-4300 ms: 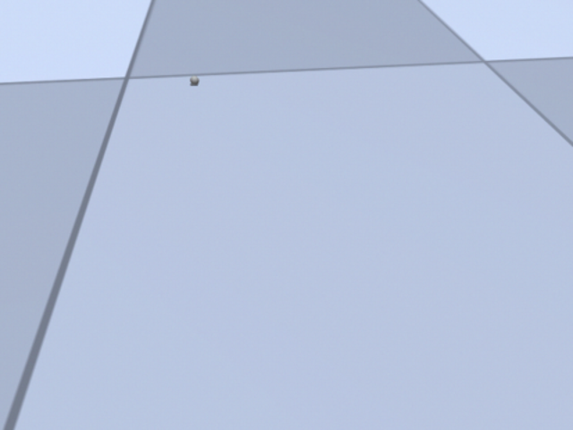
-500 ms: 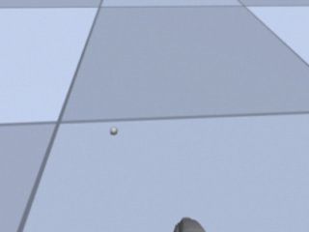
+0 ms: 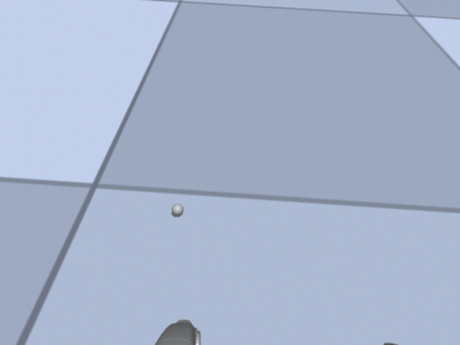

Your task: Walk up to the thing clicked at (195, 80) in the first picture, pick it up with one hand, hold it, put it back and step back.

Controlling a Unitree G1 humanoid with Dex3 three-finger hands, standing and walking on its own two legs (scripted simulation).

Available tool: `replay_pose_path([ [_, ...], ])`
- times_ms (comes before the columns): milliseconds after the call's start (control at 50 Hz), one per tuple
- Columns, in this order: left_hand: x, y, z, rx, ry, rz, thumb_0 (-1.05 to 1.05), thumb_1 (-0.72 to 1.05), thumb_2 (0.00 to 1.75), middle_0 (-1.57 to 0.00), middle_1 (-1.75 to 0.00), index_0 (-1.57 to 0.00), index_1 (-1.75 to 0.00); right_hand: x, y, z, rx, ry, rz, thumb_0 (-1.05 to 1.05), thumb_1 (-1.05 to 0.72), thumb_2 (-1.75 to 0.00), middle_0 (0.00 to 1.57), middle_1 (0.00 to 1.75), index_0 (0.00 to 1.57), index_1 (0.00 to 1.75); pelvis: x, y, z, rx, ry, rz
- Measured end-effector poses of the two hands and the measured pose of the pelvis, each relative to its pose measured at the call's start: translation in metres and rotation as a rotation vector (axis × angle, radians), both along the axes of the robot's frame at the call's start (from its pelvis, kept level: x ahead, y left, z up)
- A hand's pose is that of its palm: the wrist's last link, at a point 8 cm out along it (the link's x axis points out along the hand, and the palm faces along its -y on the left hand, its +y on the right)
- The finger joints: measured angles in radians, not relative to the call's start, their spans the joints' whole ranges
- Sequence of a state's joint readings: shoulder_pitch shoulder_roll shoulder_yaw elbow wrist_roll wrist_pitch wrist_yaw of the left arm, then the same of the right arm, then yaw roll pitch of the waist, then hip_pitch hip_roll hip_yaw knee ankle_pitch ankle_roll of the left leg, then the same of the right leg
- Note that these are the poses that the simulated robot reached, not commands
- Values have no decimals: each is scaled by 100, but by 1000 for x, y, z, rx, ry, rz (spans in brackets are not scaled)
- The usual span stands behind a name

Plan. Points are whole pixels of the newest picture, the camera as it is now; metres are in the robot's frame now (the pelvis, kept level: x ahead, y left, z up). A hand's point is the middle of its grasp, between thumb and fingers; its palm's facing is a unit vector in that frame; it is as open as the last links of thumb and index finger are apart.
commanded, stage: walk up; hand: left
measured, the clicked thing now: (177, 209) +0.81 +0.26 -0.74
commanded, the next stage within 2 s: none
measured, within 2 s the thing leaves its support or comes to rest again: neither
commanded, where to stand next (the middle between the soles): +0.42 +0.01 m, yaw +0 degrees
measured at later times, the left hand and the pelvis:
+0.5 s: hand (84, 306) +0.20 +0.29 -0.13, palm faces -0.08 -0.92 -0.39, open 7.4 cm; pelvis +0.15 +0.01 +0.00, yaw -2 degrees
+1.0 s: hand (113, 253) +0.32 +0.28 -0.15, palm faces -0.02 -0.93 -0.37, open 7.4 cm; pelvis +0.28 +0.00 -0.01, yaw +0 degrees
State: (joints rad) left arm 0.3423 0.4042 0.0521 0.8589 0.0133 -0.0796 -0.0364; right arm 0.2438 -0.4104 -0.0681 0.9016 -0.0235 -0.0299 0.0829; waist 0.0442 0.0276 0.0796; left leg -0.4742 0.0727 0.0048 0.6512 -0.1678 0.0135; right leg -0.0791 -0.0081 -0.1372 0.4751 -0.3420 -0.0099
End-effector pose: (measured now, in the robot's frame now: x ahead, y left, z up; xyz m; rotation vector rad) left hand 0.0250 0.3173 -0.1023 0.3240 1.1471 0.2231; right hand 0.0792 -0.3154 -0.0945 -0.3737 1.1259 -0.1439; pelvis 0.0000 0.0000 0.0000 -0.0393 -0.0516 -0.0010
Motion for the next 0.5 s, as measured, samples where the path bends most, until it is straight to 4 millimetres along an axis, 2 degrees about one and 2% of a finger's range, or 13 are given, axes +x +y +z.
replay_pose_path([
  [80,24,18,-26,-20,34,9,1,90,90,-21,-30,-21,-30,42,14,4,-44,-47,19,1,-90,-90,20,30,20,30,32,16,-13,22,-3,10],
  [140,46,22,-32,-36,62,-5,1,91,90,-21,-30,-21,-30,60,23,10,-54,-104,-1,1,-90,-90,20,30,21,30,48,26,-13,16,-15,1],
  [220,80,25,-23,-50,52,-34,1,91,90,-20,-30,-21,-30,66,31,22,-50,-104,-37,1,-90,-90,20,30,21,30,70,30,-1,21,-23,-3],
  [300,107,31,-12,-41,38,-40,1,91,90,-20,-30,-21,-30,67,33,23,-43,-71,-54,1,-90,-90,20,30,21,30,91,30,6,32,-26,-10],
  [420,141,29,4,-5,70,-52,1,91,90,-20,-30,-21,-30,75,21,12,-16,-20,-88,1,-90,-90,20,30,21,30,124,23,9,50,-15,-26],
  [500,174,19,14,30,64,-65,1,91,90,-20,-30,-21,-30,86,4,-4,8,15,-111,1,-90,-90,20,30,21,30,150,10,5,68,-2,-34],
])
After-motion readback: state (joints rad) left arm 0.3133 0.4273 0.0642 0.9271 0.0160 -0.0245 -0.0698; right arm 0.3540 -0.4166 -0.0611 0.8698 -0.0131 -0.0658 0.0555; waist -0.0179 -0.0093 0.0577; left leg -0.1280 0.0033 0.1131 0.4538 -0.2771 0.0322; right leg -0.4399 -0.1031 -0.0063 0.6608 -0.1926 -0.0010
